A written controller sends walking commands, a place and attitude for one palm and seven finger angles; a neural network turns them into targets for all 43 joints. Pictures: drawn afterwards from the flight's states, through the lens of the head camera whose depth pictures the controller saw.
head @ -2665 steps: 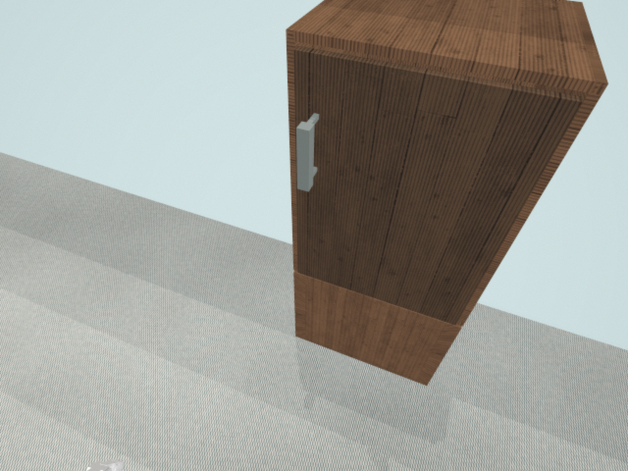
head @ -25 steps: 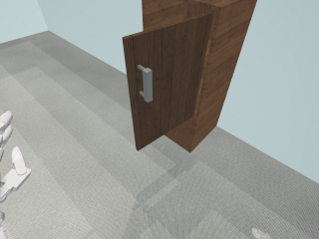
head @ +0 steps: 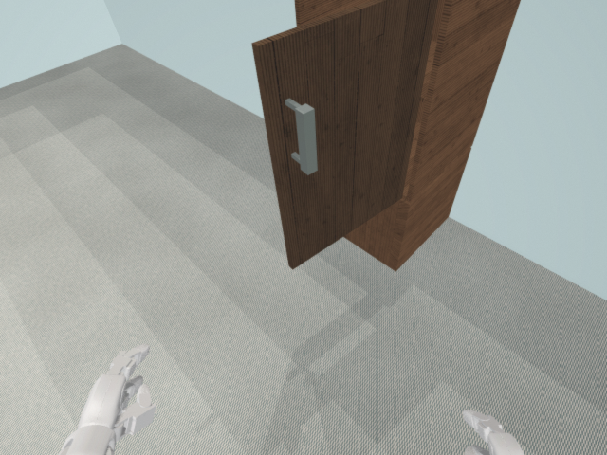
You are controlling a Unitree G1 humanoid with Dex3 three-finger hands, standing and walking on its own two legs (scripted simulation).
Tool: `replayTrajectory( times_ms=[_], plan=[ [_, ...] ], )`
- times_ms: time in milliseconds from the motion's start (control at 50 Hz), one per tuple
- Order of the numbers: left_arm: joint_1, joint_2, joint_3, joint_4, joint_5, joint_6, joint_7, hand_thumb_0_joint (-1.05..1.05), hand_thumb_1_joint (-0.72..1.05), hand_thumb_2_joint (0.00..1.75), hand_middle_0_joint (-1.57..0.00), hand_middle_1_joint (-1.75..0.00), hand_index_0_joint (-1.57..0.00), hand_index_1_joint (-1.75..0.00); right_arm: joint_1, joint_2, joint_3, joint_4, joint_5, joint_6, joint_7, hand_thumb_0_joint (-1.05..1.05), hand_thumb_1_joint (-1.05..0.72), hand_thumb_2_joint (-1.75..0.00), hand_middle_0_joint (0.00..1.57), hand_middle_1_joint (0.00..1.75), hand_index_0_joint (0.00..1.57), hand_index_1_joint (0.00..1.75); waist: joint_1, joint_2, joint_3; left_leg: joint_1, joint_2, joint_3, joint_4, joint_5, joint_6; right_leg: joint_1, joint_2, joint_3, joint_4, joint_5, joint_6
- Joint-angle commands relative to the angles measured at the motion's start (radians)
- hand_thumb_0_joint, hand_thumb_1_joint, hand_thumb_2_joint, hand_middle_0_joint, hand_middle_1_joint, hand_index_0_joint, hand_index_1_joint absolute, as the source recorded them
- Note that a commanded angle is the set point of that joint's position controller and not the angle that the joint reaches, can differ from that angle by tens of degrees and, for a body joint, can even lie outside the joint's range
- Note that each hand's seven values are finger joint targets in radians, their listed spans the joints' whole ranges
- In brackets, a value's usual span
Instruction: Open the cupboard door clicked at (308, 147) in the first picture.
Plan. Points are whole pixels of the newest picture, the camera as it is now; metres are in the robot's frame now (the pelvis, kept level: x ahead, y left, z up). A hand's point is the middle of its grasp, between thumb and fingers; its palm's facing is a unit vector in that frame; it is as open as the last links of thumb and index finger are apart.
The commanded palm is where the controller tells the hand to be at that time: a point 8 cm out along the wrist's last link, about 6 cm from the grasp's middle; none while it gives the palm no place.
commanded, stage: let the arm hang, fingers relaxed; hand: left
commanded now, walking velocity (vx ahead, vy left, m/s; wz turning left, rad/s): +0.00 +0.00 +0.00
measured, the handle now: (300, 136) +0.64 +0.04 +0.08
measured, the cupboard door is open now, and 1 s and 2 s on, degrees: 82 82 82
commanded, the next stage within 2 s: look to check the result in 0.94 s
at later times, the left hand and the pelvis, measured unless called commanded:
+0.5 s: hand out of the picture -0.02 +0.21 -0.15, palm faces +0.03 -0.97 -0.25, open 7.3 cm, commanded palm none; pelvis -0.01 +0.01 +0.02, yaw +0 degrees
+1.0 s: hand out of the picture +0.02 +0.19 -0.15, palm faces +0.02 -0.98 -0.21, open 7.4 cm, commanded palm none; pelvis -0.01 +0.00 +0.02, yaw +0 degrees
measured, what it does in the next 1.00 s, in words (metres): stands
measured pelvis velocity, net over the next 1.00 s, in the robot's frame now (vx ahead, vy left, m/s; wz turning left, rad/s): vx -0.01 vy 0.00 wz -0.01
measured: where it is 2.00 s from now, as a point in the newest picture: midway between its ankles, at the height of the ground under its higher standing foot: outside the picture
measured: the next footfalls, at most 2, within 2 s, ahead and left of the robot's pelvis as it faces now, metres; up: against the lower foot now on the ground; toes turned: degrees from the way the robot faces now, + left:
none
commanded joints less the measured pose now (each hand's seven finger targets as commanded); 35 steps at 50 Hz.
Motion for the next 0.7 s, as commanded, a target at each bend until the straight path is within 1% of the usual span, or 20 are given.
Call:
replayTrajectory(
  times_ms=[0,20,40,60,80,120,140,160,180,220,300,380,400,440,460,480,500,540,600,680],
  plan=[
    [-0.002,0.127,-0.026,0.194,-0.007,-0.027,0.005,0.0,0.9,0.9,-0.2,-0.3,-0.2,-0.3,0.051,-0.076,-0.029,-0.028,-0.001,0.019,-0.016,0.0,-0.9,-0.9,0.2,0.3,0.2,0.3,-0.018,-0.259,-0.08,0.054,0.011,-0.026,-0.044,0.181,0.027,0.136,-0.169,0.181,-0.209,0.448,-0.085],
    [-0.02,0.121,-0.035,0.254,-0.01,-0.026,0.009,0.0,0.9,0.9,-0.2,-0.3,-0.2,-0.3,0.059,-0.061,-0.023,-0.001,-0.001,0.025,-0.018,0.0,-0.9,-0.9,0.2,0.3,0.2,0.3,-0.023,-0.186,-0.09,0.086,0.018,-0.029,-0.074,0.204,0.024,0.148,-0.157,0.168,-0.2,0.469,-0.08],
    [-0.03,0.109,-0.044,0.307,-0.015,-0.025,0.012,0.0,0.9,0.9,-0.2,-0.3,-0.2,-0.3,0.063,-0.052,-0.017,0.027,0.0,0.027,-0.019,0.0,-0.9,-0.9,0.2,0.3,0.2,0.3,-0.025,-0.113,-0.096,0.113,0.032,-0.039,-0.113,0.257,0.024,0.156,-0.132,0.142,-0.187,0.449,-0.062],
    [-0.033,0.093,-0.051,0.36,-0.02,-0.024,0.014,0.0,0.9,0.9,-0.2,-0.3,-0.2,-0.3,0.058,-0.048,-0.012,0.054,0.0,0.028,-0.022,0.0,-0.9,-0.9,0.2,0.3,0.2,0.3,-0.021,-0.037,-0.091,0.126,0.052,-0.058,-0.151,0.303,0.025,0.162,-0.101,0.118,-0.183,0.392,-0.041],
    [-0.026,0.083,-0.056,0.402,-0.022,-0.021,0.016,0.0,0.9,0.9,-0.2,-0.3,-0.2,-0.3,0.054,-0.052,-0.01,0.07,0.001,0.03,-0.024,0.0,-0.9,-0.9,0.2,0.3,0.2,0.3,-0.011,0.021,-0.08,0.119,0.074,-0.076,-0.178,0.319,0.03,0.178,-0.078,0.1,-0.192,0.327,-0.024],
    [0.005,0.04,-0.049,0.483,-0.022,-0.018,0.018,0.0,0.9,0.9,-0.2,-0.3,-0.2,-0.3,0.051,-0.033,-0.008,0.115,0.0,0.031,-0.031,0.0,-0.9,-0.9,0.2,0.3,0.2,0.3,0.003,0.091,-0.051,0.08,0.086,-0.089,-0.217,0.246,0.036,0.207,-0.067,0.093,-0.241,0.244,-0.02],
    [0.012,0.038,-0.049,0.513,-0.023,-0.018,0.019,0.0,0.9,0.9,-0.2,-0.3,-0.2,-0.3,0.059,-0.024,-0.01,0.131,0.0,0.033,-0.032,0.0,-0.9,-0.9,0.2,0.3,0.2,0.3,0.003,0.103,-0.042,0.074,0.083,-0.089,-0.226,0.214,0.036,0.212,-0.067,0.095,-0.259,0.229,-0.024],
    [0.007,0.037,-0.055,0.542,-0.026,-0.018,0.018,0.0,0.9,0.9,-0.2,-0.3,-0.2,-0.3,0.072,-0.021,-0.008,0.15,0.001,0.036,-0.033,0.0,-0.9,-0.9,0.2,0.3,0.2,0.3,0.0,0.094,-0.021,0.067,0.082,-0.089,-0.241,0.174,0.033,0.207,-0.066,0.097,-0.278,0.197,-0.027],
    [0.007,0.046,-0.054,0.56,-0.025,-0.02,0.017,0.0,0.9,0.9,-0.2,-0.3,-0.2,-0.3,0.089,-0.032,-0.011,0.164,0.004,0.037,-0.034,0.0,-0.9,-0.9,0.2,0.3,0.2,0.3,0.001,0.068,-0.011,0.074,0.086,-0.093,-0.245,0.162,0.032,0.205,-0.065,0.091,-0.296,0.18,-0.027],
    [0.0,0.04,-0.062,0.603,-0.028,-0.021,0.016,0.0,0.9,0.9,-0.2,-0.3,-0.2,-0.3,0.118,-0.024,-0.011,0.199,0.005,0.039,-0.035,0.0,-0.9,-0.9,0.2,0.3,0.2,0.3,-0.005,0.02,0.013,0.072,0.087,-0.094,-0.267,0.128,0.032,0.196,-0.067,0.089,-0.32,0.142,-0.028],
    [0.008,0.041,-0.065,0.666,-0.029,-0.022,0.017,0.0,0.9,0.9,-0.2,-0.3,-0.2,-0.3,0.16,-0.019,-0.012,0.247,0.008,0.036,-0.037,0.0,-0.9,-0.9,0.2,0.3,0.2,0.3,-0.005,-0.019,0.052,0.065,0.09,-0.094,-0.301,0.097,0.036,0.184,-0.066,0.083,-0.338,0.106,-0.027],
    [0.028,0.039,-0.065,0.697,-0.029,-0.023,0.02,0.0,0.9,0.9,-0.2,-0.3,-0.2,-0.3,0.184,-0.019,-0.015,0.268,0.01,0.033,-0.039,0.0,-0.9,-0.9,0.2,0.3,0.2,0.3,-0.001,-0.054,0.058,0.078,0.086,-0.087,-0.306,0.09,0.04,0.175,-0.066,0.082,-0.342,0.089,-0.028],
    [0.027,0.033,-0.067,0.706,-0.03,-0.022,0.021,0.0,0.9,0.9,-0.2,-0.3,-0.2,-0.3,0.19,-0.009,-0.013,0.276,0.009,0.034,-0.039,0.0,-0.9,-0.9,0.2,0.3,0.2,0.3,-0.005,-0.068,0.062,0.078,0.087,-0.086,-0.309,0.083,0.039,0.167,-0.067,0.082,-0.34,0.081,-0.026],
    [0.031,0.029,-0.068,0.711,-0.029,-0.021,0.022,0.0,0.9,0.9,-0.2,-0.3,-0.2,-0.3,0.199,-0.006,-0.013,0.286,0.008,0.034,-0.039,0.0,-0.9,-0.9,0.2,0.3,0.2,0.3,-0.005,-0.065,0.069,0.078,0.087,-0.085,-0.314,0.074,0.04,0.157,-0.065,0.086,-0.336,0.078,-0.025],
    [0.031,0.026,-0.067,0.713,-0.028,-0.02,0.023,0.0,0.9,0.9,-0.2,-0.3,-0.2,-0.3,0.204,-0.003,-0.012,0.288,0.008,0.033,-0.04,0.0,-0.9,-0.9,0.2,0.3,0.2,0.3,-0.006,-0.08,0.08,0.071,0.088,-0.088,-0.319,0.067,0.041,0.151,-0.063,0.085,-0.333,0.075,-0.023],
    [0.037,0.027,-0.066,0.713,-0.028,-0.02,0.024,0.0,0.9,0.9,-0.2,-0.3,-0.2,-0.3,0.204,-0.005,-0.014,0.289,0.009,0.034,-0.039,0.0,-0.9,-0.9,0.2,0.3,0.2,0.3,-0.003,-0.072,0.086,0.068,0.087,-0.086,-0.321,0.055,0.042,0.147,-0.062,0.084,-0.336,0.06,-0.023],
    [0.035,0.025,-0.066,0.715,-0.027,-0.018,0.024,0.0,0.9,0.9,-0.2,-0.3,-0.2,-0.3,0.206,0.007,-0.013,0.294,0.008,0.034,-0.038,0.0,-0.9,-0.9,0.2,0.3,0.2,0.3,-0.004,-0.075,0.099,0.057,0.085,-0.086,-0.326,0.041,0.042,0.141,-0.064,0.087,-0.337,0.049,-0.022],
    [0.038,0.023,-0.065,0.714,-0.027,-0.02,0.025,0.0,0.9,0.9,-0.2,-0.3,-0.2,-0.3,0.211,0.01,-0.013,0.295,0.007,0.034,-0.038,0.0,-0.9,-0.9,0.2,0.3,0.2,0.3,-0.005,-0.097,0.093,0.065,0.08,-0.079,-0.317,0.058,0.042,0.139,-0.065,0.094,-0.338,0.051,-0.022],
    [0.036,0.017,-0.065,0.715,-0.026,-0.022,0.027,0.0,0.9,0.9,-0.2,-0.3,-0.2,-0.3,0.208,0.021,-0.012,0.3,0.007,0.031,-0.038,0.0,-0.9,-0.9,0.2,0.3,0.2,0.3,-0.005,-0.07,0.087,0.076,0.082,-0.076,-0.315,0.086,0.04,0.137,-0.067,0.089,-0.33,0.075,-0.02],
    [0.035,0.015,-0.061,0.709,-0.027,-0.025,0.027,0.0,0.9,0.9,-0.2,-0.3,-0.2,-0.3,0.204,0.022,-0.011,0.299,0.009,0.028,-0.039,0.0,-0.9,-0.9,0.2,0.3,0.2,0.3,-0.002,-0.063,0.085,0.079,0.082,-0.073,-0.31,0.117,0.038,0.146,-0.066,0.089,-0.328,0.103,-0.02]
  ],
)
